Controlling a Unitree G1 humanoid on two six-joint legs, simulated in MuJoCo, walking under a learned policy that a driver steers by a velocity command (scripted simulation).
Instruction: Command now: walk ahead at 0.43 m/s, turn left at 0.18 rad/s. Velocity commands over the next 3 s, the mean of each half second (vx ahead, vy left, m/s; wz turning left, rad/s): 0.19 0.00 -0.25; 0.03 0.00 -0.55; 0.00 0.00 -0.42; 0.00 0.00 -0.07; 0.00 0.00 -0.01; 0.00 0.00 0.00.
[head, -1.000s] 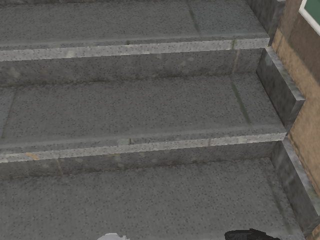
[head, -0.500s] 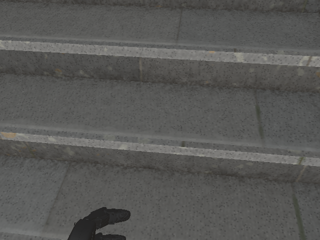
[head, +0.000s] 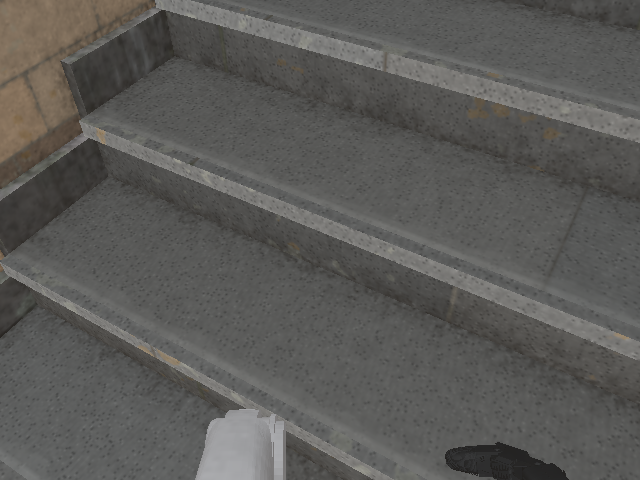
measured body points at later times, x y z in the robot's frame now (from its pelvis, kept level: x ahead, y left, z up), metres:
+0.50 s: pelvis +0.22 +0.03 +0.17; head +0.21 +0.01 +0.62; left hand +0.37 +0.24 +0.05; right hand +0.31 -0.24 +0.04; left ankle +0.26 +0.12 -0.57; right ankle +0.22 -0.09 -0.49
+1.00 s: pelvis +0.22 +0.00 +0.17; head +0.24 -0.02 +0.62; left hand +0.47 +0.15 +0.07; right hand +0.31 -0.32 +0.09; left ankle +0.25 +0.13 -0.48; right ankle +0.20 -0.10 -0.57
